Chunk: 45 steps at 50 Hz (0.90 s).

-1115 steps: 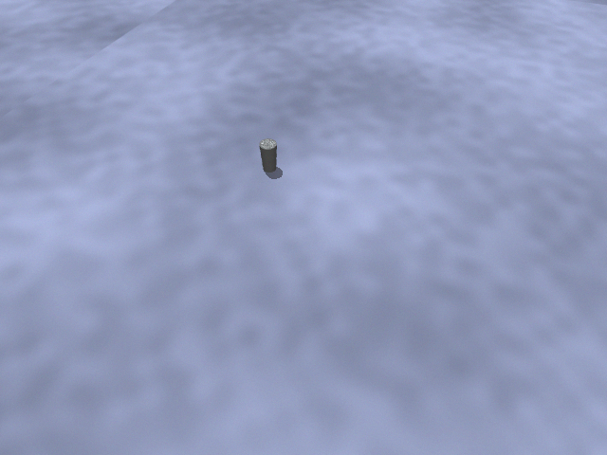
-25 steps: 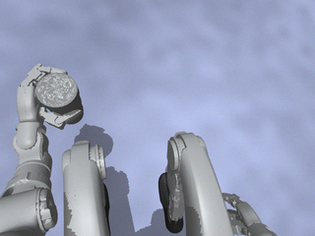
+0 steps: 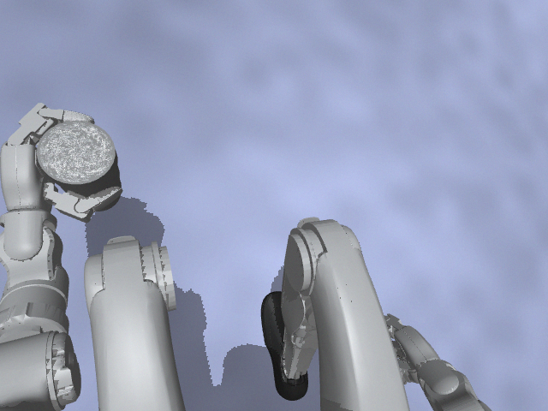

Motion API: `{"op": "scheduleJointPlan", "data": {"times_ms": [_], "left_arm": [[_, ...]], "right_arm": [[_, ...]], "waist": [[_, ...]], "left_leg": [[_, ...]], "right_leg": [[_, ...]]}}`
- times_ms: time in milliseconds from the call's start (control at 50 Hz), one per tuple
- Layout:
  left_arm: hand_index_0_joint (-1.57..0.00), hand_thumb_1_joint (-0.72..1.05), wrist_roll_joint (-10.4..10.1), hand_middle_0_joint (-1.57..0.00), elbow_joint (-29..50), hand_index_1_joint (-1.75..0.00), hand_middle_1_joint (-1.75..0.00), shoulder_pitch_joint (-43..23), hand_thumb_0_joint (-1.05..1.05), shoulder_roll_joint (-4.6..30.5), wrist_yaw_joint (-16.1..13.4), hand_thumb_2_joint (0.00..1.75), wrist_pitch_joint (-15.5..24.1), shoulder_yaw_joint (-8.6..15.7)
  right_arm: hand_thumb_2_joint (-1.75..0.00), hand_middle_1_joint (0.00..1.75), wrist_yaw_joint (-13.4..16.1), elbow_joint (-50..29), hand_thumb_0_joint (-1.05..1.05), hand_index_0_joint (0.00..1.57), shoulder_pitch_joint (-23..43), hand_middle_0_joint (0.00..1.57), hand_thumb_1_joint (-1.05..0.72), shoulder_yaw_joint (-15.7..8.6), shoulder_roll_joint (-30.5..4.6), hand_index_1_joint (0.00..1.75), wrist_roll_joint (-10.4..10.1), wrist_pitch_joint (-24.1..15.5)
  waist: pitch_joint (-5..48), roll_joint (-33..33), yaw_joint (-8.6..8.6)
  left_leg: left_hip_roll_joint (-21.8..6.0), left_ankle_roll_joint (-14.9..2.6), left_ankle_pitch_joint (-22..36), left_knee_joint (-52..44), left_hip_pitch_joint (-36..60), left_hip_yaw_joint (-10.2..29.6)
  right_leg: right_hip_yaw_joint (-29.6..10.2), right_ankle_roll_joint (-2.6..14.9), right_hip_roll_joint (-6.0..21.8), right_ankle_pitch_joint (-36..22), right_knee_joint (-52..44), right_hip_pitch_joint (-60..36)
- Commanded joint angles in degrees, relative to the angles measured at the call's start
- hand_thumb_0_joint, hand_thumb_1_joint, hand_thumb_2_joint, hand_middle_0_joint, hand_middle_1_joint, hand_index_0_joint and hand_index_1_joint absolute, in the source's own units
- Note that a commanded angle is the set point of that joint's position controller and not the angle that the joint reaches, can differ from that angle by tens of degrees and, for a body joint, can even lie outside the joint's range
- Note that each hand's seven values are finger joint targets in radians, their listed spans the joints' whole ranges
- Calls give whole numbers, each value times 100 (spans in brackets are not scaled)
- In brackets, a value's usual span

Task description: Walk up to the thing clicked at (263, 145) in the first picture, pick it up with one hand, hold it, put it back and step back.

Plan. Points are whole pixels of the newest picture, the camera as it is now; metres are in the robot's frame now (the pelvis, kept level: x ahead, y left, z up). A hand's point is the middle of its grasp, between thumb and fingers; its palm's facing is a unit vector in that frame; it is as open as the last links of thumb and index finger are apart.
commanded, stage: lower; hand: left
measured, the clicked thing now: (89, 174) +0.42 +0.22 -0.12
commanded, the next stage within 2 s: loosen in 1.08 s
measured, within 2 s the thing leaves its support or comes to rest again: neither
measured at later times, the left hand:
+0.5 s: hand (98, 180) +0.43 +0.22 -0.17, palm faces +0.10 -1.00 +0.00, open 11.0 cm
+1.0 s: hand (100, 181) +0.44 +0.22 -0.20, palm faces +0.14 -0.99 +0.00, open 11.0 cm
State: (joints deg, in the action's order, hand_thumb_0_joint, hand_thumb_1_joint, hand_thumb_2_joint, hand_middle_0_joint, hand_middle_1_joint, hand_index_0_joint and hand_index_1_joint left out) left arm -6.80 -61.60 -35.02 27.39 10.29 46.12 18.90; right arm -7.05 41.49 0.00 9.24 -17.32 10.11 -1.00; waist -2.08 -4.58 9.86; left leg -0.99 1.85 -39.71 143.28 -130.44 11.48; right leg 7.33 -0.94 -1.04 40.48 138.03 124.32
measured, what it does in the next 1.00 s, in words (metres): stands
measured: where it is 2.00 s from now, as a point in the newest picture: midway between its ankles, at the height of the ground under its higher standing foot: (223, 377)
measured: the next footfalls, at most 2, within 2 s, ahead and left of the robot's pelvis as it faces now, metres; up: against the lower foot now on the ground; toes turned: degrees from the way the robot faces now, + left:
none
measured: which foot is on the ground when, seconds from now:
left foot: down 0.00-1.00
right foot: down 0.00-1.00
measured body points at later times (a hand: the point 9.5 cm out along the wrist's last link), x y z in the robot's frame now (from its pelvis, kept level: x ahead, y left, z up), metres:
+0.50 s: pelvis +0.00 +0.01 -0.02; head +0.24 +0.14 +0.34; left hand +0.42 +0.27 -0.16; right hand +0.12 -0.27 -0.08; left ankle +0.08 +0.13 -0.28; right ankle +0.10 -0.12 -0.28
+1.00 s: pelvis -0.01 +0.02 -0.02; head +0.24 +0.17 +0.31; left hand +0.42 +0.27 -0.20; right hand +0.12 -0.25 -0.07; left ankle +0.08 +0.13 -0.28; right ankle +0.10 -0.12 -0.28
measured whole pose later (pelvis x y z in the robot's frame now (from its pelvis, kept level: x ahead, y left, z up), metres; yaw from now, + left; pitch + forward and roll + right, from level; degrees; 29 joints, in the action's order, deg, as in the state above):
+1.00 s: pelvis -0.01 +0.02 -0.02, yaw -7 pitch +15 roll -17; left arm -4.6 -79.2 -37.5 43.2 1.0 60.1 22.2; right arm -8.4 35.5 9.4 26.9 -20.0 19.2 -0.7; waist -16.1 -14.8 15.0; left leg -0.6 1.6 -40.5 151.5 -128.2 21.2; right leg 14.3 -3.6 -4.3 37.6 138.7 118.9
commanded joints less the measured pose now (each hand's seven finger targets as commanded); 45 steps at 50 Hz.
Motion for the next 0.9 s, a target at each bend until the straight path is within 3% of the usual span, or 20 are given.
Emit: {"op": "scheduleJointPlan", "data": {"times_ms": [0, 20, 40, 60, 80, 120, 140, 220, 240, 280, 320, 340, 360, 440, 560, 580, 600, 880], "left_arm": [[-129, 17, -81, -128, 1198, -144, -144, -1785, 0, 778, -7, 129, 666, 56], [-128, 18, -84, -126, 1259, -143, -143, -1947, 0, 751, -23, 129, 692, 15], [-128, 17, -102, -126, 1182, -144, -144, -1821, 0, 866, -51, 128, 716, 165], [-127, 17, -77, -127, 1251, -142, -140, -1893, 0, 879, -61, 125, 740, 84], [-127, 16, -83, -127, 1020, -141, -140, -1815, 0, 881, -82, 124, 744, 175], [-125, 13, -138, -126, 767, -141, -139, -1707, 0, 816, -103, 123, 796, 137], [-125, 12, -146, -125, 629, -140, -139, -1813, 0, 751, -101, 122, 829, 10], [-125, 14, -120, -125, 408, -139, -138, -1908, 0, 1204, -176, 123, 1091, 255], [-125, 14, -112, -125, 626, -139, -138, -2040, 0, 1338, -192, 122, 1179, 278], [-124, 16, -140, -124, 659, -139, -138, -2142, 0, 1377, -170, 123, 1295, 233], [-122, 14, -84, -123, 594, -138, -137, -2030, 0, 1617, -236, 122, 1370, 366], [-121, 14, -60, -122, 238, -137, -135, -1585, 0, 1556, -263, 122, 1374, 363], [-119, 14, -61, -120, 725, -137, -134, -2108, 0, 1748, -307, 122, 1463, 403], [-116, 12, 26, -117, 428, -135, -133, -1823, 0, 1744, -458, 122, 1513, 366], [-118, 11, 77, -118, -7, -136, -135, -1812, 0, 1733, -614, 122, 1661, 263], [-120, 10, 73, -120, -19, -136, -135, -1815, 0, 1891, -647, 121, 1685, 354], [-119, 12, 80, -119, -79, -136, -134, -1788, 0, 1815, -646, 122, 1707, 236], [-116, 9, 106, -116, -578, -134, -132, -1970, 0, 2388, -879, 121, 2029, 467]], "right_arm": [[-91, 30, 28, -236, 0, 20, -619, 20, -91, -399, -1531, 30, 78, 4], [-91, 30, 14, -202, 0, 20, -666, 20, -90, -369, -1550, 30, 92, 9], [-91, 30, 4, -254, 0, 20, -597, 20, -90, -335, -1586, 30, 83, 10], [-91, 30, -7, -244, 0, 20, -582, 20, -91, -309, -1575, 30, 109, 23], [-91, 30, -13, -300, 0, 20, -560, 20, -91, -297, -1625, 30, 115, 38], [-91, 30, -31, -279, 0, 20, -544, 20, -91, -205, -1649, 30, 152, 57], [-91, 30, -39, -248, 0, 20, -518, 20, -91, -154, -1660, 30, 178, 51], [-91, 30, -65, -371, 0, 20, -315, 20, -91, 60, -1702, 30, 274, 35], [-91, 30, -63, -356, 0, 20, -292, 20, -91, 66, -1741, 30, 313, 31], [-91, 30, -64, -371, 0, 20, -195, 20, -91, 152, -1787, 30, 358, 10], [-91, 30, -68, -381, 0, 20, -123, 20, -92, 228, -1846, 30, 417, 11], [-91, 30, -69, -456, 0, 20, -13, 20, -92, 283, -1839, 30, 439, 11], [-91, 30, -65, -422, 0, 20, -68, 20, -91, 291, -1889, 30, 490, 16], [-91, 30, -73, -369, 0, 20, -16, 20, -92, 440, -1941, 30, 597, 45], [-91, 30, -89, -440, 0, 20, 170, 20, -91, 617, -2071, 30, 714, 86], [-91, 30, -78, -452, 0, 20, 194, 20, -92, 634, -2104, 30, 707, 78], [-91, 30, -95, -460, 0, 20, 221, 20, -91, 689, -2108, 30, 736, 82], [-91, 30, -61, -679, 0, 20, 591, 20, -91, 1086, -2228, 30, 920, 86]], "waist": [[3778, 1771, 226], [3735, 1850, 301], [3709, 1831, 246], [3726, 1917, 257], [3654, 1789, 308], [3612, 1665, 376], [3452, 1608, 488], [3276, 1493, 506], [3346, 1642, 470], [3367, 1798, 553], [3313, 2076, 531], [3262, 2032, 490], [3419, 2245, 568], [3206, 2449, 628], [2773, 2265, 879], [2771, 2247, 838], [2788, 2294, 909], [2338, 2173, 1056]], "left_leg": [[14, -154, 737, -1466, 2608, -517], [7, -140, 792, -1471, 2636, -483], [-1, -124, 805, -1507, 2693, -428], [-1, -115, 862, -1494, 2708, -426], [-5, -126, 786, -1466, 2685, -393], [-8, -127, 893, -1346, 2654, -365], [-2, -144, 849, -1270, 2483, -366], [-25, -165, 632, -1168, 2335, -313], [-31, -149, 646, -1156, 2390, -312], [-47, -133, 663, -1126, 2535, -264], [-79, -76, 702, -1193, 2723, -215], [-93, -76, 684, -1174, 2785, -207], [-103, -51, 785, -1150, 2884, -173], [-145, -6, 1122, -1125, 3075, -86], [-172, -14, 1025, -1059, 2946, 74], [-177, -10, 1037, -1060, 2949, 99], [-182, 0, 1152, -1042, 3023, 133], [-219, -35, 676, -904, 2700, 266]], "right_leg": [[334, 251, -231, -1283, -1371, -1871], [369, 258, -222, -1331, -1321, -1837], [411, 272, -225, -1304, -1269, -1746], [416, 272, -227, -1348, -1250, -1795], [450, 256, -232, -1289, -1267, -1752], [467, 243, -270, -1404, -1258, -1851], [476, 231, -285, -1417, -1273, -1883], [539, 193, -309, -1248, -1303, -2034], [529, 201, -326, -1262, -1272, -2112], [555, 206, -330, -1304, -1239, -2088], [601, 228, -327, -1309, -1169, -2041], [610, 226, -330, -1281, -1165, -1993], [630, 233, -345, -1403, -1134, -2108], [716, 233, -355, -1678, -1039, -2066], [891, 183, -383, -1671, -1024, -2063], [910, 191, -395, -1665, -1013, -2038], [939, 179, -396, -1764, -985, -2094], [1093, 131, -513, -1544, -1048, -2267]]}}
